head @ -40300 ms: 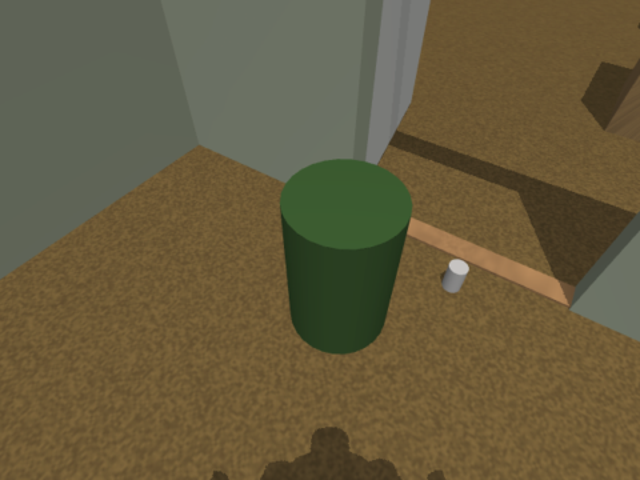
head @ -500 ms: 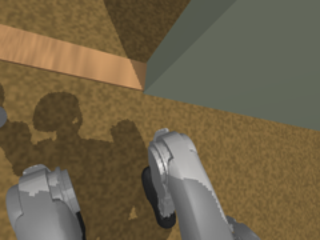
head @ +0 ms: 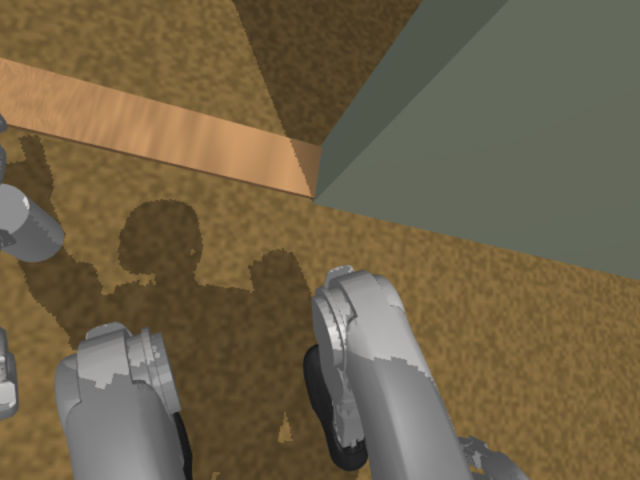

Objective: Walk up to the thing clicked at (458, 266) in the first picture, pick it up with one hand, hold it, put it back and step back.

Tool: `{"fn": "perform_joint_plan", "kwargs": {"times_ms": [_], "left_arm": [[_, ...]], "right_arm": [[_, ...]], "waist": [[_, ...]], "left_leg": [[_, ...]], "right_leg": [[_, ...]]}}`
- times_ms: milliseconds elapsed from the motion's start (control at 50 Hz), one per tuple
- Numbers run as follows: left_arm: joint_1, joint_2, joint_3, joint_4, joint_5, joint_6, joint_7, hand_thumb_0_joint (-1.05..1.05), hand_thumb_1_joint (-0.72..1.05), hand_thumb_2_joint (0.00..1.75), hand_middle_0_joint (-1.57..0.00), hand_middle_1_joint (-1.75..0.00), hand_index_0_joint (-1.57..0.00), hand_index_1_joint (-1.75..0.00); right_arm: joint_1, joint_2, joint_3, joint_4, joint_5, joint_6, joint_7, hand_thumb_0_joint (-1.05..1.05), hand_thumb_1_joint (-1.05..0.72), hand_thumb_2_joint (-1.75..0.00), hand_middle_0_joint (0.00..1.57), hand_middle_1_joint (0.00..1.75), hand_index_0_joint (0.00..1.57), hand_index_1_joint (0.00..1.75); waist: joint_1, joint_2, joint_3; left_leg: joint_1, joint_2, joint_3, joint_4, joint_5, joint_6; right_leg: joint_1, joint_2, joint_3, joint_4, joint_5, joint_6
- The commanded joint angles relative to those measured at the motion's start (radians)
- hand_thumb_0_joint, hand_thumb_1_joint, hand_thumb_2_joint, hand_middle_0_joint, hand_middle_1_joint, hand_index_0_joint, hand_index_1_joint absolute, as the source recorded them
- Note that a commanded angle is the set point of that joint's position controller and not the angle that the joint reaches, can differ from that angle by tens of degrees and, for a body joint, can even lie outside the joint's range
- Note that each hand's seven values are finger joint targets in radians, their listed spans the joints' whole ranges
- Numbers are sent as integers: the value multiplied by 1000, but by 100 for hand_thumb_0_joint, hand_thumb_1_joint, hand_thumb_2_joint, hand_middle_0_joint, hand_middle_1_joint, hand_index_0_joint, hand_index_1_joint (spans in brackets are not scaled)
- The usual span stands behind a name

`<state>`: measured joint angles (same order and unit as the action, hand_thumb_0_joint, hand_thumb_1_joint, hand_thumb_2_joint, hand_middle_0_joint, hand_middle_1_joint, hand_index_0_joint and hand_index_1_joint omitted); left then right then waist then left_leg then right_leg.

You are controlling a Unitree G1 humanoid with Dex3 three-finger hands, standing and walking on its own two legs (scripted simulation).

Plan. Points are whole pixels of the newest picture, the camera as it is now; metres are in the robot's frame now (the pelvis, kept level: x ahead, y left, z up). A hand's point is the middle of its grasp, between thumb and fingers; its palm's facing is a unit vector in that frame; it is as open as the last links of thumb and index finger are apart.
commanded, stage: withdraw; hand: left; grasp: from above
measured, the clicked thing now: (17, 226) +0.47 +0.30 -0.26
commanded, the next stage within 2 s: home in 0.70 s
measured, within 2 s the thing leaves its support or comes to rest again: neither
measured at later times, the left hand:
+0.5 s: hand out of the picture +0.44 +0.30 -0.05, palm faces -0.50 -0.08 -0.86, open 14.1 cm
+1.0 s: hand out of the picture +0.49 +0.31 -0.08, palm faces -0.36 -0.08 -0.93, open 13.1 cm
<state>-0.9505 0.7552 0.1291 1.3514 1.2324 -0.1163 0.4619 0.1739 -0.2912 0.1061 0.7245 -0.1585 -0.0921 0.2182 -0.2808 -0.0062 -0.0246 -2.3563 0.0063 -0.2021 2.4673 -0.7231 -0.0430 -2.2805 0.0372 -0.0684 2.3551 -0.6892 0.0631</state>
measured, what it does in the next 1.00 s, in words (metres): stands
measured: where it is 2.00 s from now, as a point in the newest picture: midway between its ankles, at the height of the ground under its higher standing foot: (263, 462)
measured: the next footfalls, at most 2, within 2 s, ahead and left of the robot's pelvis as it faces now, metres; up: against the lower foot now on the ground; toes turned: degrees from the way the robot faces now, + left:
none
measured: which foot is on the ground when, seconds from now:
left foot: down 0.00-1.00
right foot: down 0.00-1.00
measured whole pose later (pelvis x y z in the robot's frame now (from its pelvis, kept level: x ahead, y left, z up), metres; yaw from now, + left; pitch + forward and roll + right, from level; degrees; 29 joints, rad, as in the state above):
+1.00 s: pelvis -0.01 +0.01 +0.04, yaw +3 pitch +37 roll -8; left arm -1.02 0.72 0.06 1.30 1.17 -0.06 0.27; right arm 0.24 -0.22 0.09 0.69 -0.09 0.01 0.12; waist -0.26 0.05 -0.10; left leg -2.29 0.01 -0.12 2.31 -0.67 0.00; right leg -2.21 0.01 -0.02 2.22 -0.66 0.07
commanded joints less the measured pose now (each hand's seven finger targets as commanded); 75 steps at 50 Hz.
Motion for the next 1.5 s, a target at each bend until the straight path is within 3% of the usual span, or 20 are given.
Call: {"fn": "perform_joint_plan", "kwargs": {"times_ms": [0,40,120,200,280,400,520,600,740,840,880,920,980,1020,1060,1080,1180,1220,1340,1480], "left_arm": [[-371,286,11,-320,-51,71,-26,0,-57,101,-8,-99,-7,-100],[-351,203,-48,-240,-69,98,-92,0,-57,102,-8,-100,-7,-101],[-316,104,-131,-216,-126,100,-247,0,-58,103,-8,-102,-7,-103],[-277,58,-185,-222,-168,78,-373,0,-56,103,-8,-102,-7,-103],[-302,87,-180,-246,-175,21,-420,0,-54,102,-9,-101,-8,-102],[-428,150,-155,-244,-82,-70,-315,0,-53,100,-10,-98,-9,-99],[-515,140,-159,-55,10,-68,-153,0,-52,99,-10,-99,-10,-99],[-591,241,-101,-17,39,-55,-90,0,-51,98,-11,-98,-11,-98],[-613,264,-65,-44,29,-21,-55,0,-40,87,-20,-89,-21,-88],[-507,246,-58,-154,-14,24,-94,0,-42,90,-17,-93,-18,-91],[-462,264,-44,-200,-29,46,-121,0,-29,86,-24,-77,-21,-75],[-438,267,-33,-247,-71,65,-156,0,-14,87,-23,-61,-21,-63],[-313,183,-50,-287,-151,89,-228,0,6,82,-21,-50,-20,-51],[-200,156,-51,-355,-207,104,-282,0,22,79,-20,-42,-19,-43],[-123,132,-35,-537,-291,109,-328,0,38,78,-19,-35,-18,-36],[-12,69,-51,-510,-331,122,-354,0,46,81,-19,-34,-19,-35],[151,8,-46,-830,-522,153,-425,0,86,89,-20,-30,-20,-30],[211,-7,-27,-937,-577,168,-423,0,90,90,-20,-30,-20,-30],[392,-138,-78,-1072,-699,222,-390,0,90,90,-20,-30,-20,-30],[638,-241,-96,-1187,-886,303,-368,0,90,90,-20,-30,-20,-30]], "right_arm": [[205,-263,-144,-24,45,42,-27,0,-92,-91,20,30,20,30],[216,-246,-145,-15,54,67,-36,0,-92,-91,20,30,20,30],[225,-232,-159,-38,73,102,-67,0,-92,-91,20,30,20,30],[217,-239,-154,-72,92,126,-109,0,-91,-91,20,30,20,30],[211,-232,-136,-87,98,136,-147,0,-91,-90,20,30,20,30],[178,-202,-107,-84,87,137,-172,0,-91,-90,20,30,20,30],[182,-220,-95,-48,56,121,-154,0,-90,-90,20,30,20,30],[202,-235,-82,-39,39,103,-141,0,-91,-90,20,30,20,30],[221,-239,-85,-44,23,68,-135,0,-88,-89,20,30,20,30],[250,-231,-103,-63,45,70,-127,0,-90,-90,20,30,20,30],[270,-231,-111,-61,56,82,-123,0,-88,-89,20,30,20,30],[279,-221,-119,-68,69,98,-122,0,-89,-90,20,30,20,30],[287,-205,-135,-85,85,117,-120,0,-89,-90,20,30,20,30],[284,-208,-151,-105,99,129,-120,0,-89,-90,20,30,20,30],[262,-211,-169,-139,115,139,-122,0,-90,-90,20,30,20,30],[250,-204,-172,-150,122,143,-123,0,-90,-90,20,30,20,30],[167,-183,-186,-193,146,152,-149,0,-90,-90,20,30,20,30],[142,-174,-197,-210,156,149,-160,0,-90,-90,20,30,20,30],[79,-136,-193,-218,175,105,-203,0,-90,-90,20,30,20,30],[-13,-112,-176,-239,192,29,-252,0,-90,-90,20,30,20,30]], "waist": [[51,474,-913],[23,380,-805],[23,231,-689],[21,110,-596],[31,63,-575],[50,222,-649],[-2,318,-634],[-9,350,-715],[-29,422,-787],[14,459,-909],[34,440,-929],[46,377,-947],[64,315,-888],[99,274,-892],[124,267,-894],[122,220,-845],[156,180,-797],[175,178,-825],[173,183,-711],[176,136,-588]], "left_leg": [[681,0,169,-353,311,52],[632,0,161,-382,271,62],[546,-9,164,-427,187,78],[527,-13,162,-480,162,82],[522,-15,161,-494,152,81],[627,-11,158,-512,151,67],[656,-16,152,-486,146,55],[641,-22,167,-435,179,58],[678,-18,156,-414,139,53],[747,-14,160,-431,218,49],[743,-16,166,-443,263,53],[710,-17,177,-445,282,64],[702,-15,173,-497,278,70],[730,-13,168,-527,292,72],[746,-16,162,-566,296,70],[755,-12,152,-593,282,72],[869,3,128,-699,280,67],[938,5,123,-748,277,64],[1060,13,123,-915,177,59],[1199,7,123,-1082,107,57]], "right_leg": [[474,18,-81,-283,342,-101],[452,23,-80,-323,299,-100],[491,20,-54,-410,208,-101],[543,13,-46,-491,165,-106],[554,3,-36,-523,139,-108],[461,-2,-33,-456,155,-107],[348,-7,-60,-392,173,-111],[370,-8,-62,-363,196,-106],[340,-9,-82,-320,166,-107],[405,-8,-81,-322,231,-111],[459,-6,-75,-339,268,-109],[515,-1,-62,-367,286,-103],[555,-2,-54,-416,274,-99],[601,1,-47,-449,274,-100],[641,-5,-43,-492,276,-103],[641,-6,-42,-516,264,-98],[712,-11,-26,-614,263,-99],[762,-17,-19,-655,262,-98],[856,-20,-4,-801,197,-90],[1017,-23,26,-997,138,-83]]}}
